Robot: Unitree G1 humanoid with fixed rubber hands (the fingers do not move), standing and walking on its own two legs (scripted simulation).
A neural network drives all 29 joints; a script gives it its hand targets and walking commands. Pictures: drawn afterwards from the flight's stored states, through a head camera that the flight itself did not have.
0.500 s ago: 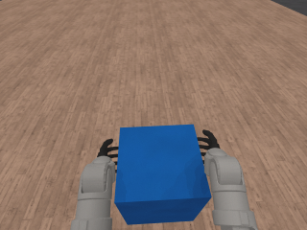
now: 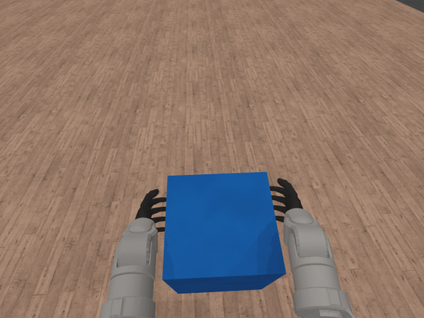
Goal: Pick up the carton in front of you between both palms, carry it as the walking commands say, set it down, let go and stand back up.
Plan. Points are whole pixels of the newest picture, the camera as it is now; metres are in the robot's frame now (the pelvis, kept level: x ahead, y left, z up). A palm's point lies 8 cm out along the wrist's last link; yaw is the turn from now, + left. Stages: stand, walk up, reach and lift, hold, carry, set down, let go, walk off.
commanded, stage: carry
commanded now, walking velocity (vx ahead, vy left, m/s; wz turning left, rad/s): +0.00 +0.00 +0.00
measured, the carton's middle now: (218, 237) +0.31 +0.00 -0.06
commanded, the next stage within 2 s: hold in 0.34 s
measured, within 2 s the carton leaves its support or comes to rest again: neither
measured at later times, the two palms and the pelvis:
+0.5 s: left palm (156, 227) +0.28 +0.12 +0.04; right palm (310, 227) +0.27 -0.18 +0.05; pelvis -0.01 +0.00 +0.01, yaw -6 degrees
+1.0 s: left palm (160, 221) +0.33 +0.13 -0.01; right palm (295, 228) +0.29 -0.16 +0.00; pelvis -0.03 +0.05 -0.02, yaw -11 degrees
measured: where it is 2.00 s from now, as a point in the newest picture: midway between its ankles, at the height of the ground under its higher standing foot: outside the picture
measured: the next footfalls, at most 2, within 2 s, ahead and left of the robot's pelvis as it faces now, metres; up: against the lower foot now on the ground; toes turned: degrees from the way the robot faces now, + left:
none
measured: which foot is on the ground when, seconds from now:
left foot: down 0.00-1.00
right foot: down 0.00-1.00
